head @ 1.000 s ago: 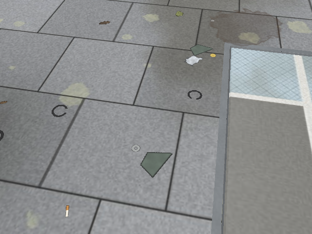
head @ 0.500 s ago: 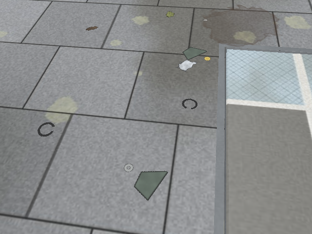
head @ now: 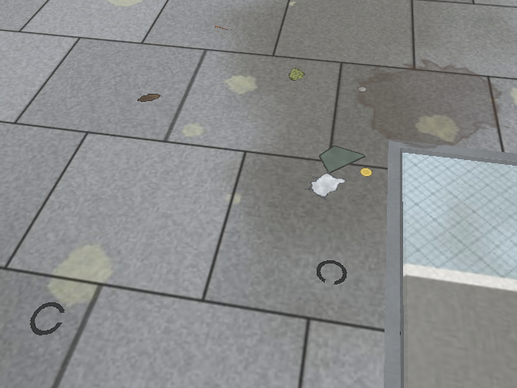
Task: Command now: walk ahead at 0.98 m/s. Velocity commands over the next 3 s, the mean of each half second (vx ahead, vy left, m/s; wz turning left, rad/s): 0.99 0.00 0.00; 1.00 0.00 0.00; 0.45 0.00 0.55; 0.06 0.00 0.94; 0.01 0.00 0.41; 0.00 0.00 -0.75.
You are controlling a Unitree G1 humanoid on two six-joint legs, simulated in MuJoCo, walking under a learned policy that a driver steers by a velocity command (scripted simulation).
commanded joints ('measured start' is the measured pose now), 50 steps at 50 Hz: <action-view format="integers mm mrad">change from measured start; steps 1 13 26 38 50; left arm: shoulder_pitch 26 -419 64 192 -129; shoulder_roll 42 77 78 232 45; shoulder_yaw -2 -21 36 51 -4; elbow -82 -219 59 118 -83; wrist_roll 26 12 -3 10 33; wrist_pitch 19 5 -34 -30 25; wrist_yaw -25 -38 1 22 -33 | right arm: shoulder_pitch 85 270 -9 -192 120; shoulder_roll -31 -143 -6 -112 -59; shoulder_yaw -3 -4 41 35 -1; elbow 10 90 -72 -154 77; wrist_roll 10 37 -11 5 30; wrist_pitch -42 -77 -6 -24 -67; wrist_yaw -3 -8 30 19 -2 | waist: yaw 44 -40 -47 -81 29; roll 19 67 -15 -102 41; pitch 46 62 40 -59 69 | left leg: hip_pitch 68 441 -326 35 129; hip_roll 299 238 228 36 260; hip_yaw -475 -106 -203 7 -333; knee -466 -511 641 -42 -515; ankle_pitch -255 951 -12 231 2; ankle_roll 115 11 -46 23 95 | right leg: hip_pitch -271 -174 145 479 -362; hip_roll -115 -11 -198 -195 -155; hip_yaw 49 -211 197 -96 -21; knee -46 -844 -1275 -1059 -225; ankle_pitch -6 423 -38 1225 54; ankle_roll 15 -3 -101 -8 57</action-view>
